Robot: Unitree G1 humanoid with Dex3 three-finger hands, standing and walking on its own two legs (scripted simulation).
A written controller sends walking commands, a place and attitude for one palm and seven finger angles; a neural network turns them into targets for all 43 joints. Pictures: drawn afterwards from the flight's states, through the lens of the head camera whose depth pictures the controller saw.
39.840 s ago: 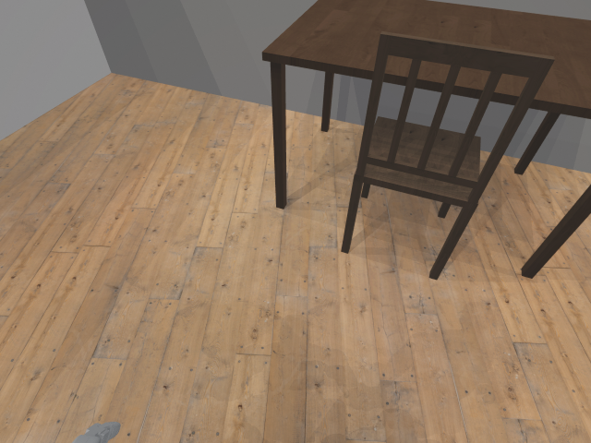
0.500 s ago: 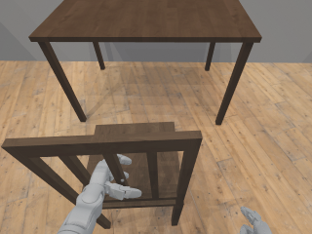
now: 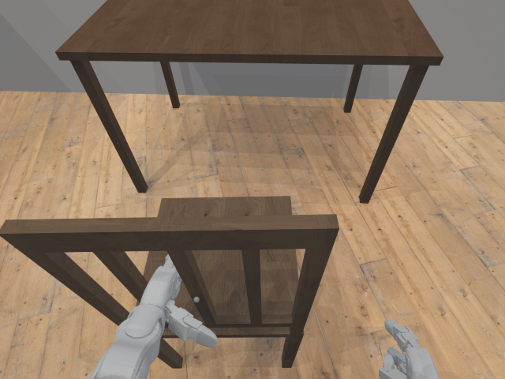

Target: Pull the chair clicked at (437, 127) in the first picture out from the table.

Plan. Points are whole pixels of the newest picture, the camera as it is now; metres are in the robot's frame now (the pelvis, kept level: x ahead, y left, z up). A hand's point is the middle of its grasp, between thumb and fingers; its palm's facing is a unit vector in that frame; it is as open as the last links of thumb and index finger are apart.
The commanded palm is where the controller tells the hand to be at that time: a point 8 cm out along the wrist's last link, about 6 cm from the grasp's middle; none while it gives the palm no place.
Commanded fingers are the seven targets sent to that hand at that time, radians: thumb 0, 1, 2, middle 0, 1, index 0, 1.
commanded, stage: draw the fingers out of the gap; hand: left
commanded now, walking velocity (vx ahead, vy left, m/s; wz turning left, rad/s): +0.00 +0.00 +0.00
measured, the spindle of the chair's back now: (198, 290) +0.28 +0.10 -0.04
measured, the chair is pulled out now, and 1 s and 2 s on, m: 0.59 0.59 0.59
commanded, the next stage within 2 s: draw the hand back to the body in 0.74 s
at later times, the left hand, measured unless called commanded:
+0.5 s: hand (188, 351) +0.18 +0.11 -0.04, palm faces -0.14 -0.98 -0.15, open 17.5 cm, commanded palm +0.17 +0.16 -0.02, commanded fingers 0.00 -0.55 0.20 0.00 0.00 0.00 0.00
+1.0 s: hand (164, 377) +0.15 +0.13 +0.00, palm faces +0.01 -1.00 -0.01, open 17.5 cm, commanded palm +0.12 +0.18 +0.01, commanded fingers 0.00 -0.55 0.20 0.00 0.00 0.00 0.00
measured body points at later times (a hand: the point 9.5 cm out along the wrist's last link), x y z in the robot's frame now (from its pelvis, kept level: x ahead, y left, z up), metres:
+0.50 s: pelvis -0.01 +0.00 -0.01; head +0.02 -0.01 +0.44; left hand +0.19 +0.16 -0.02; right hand +0.17 -0.23 -0.09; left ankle -0.03 +0.13 -0.70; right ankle +0.02 -0.13 -0.70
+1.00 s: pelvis -0.01 +0.01 -0.03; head +0.02 +0.01 +0.42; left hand +0.14 +0.18 +0.00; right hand +0.18 -0.23 -0.09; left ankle -0.03 +0.13 -0.70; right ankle +0.02 -0.13 -0.70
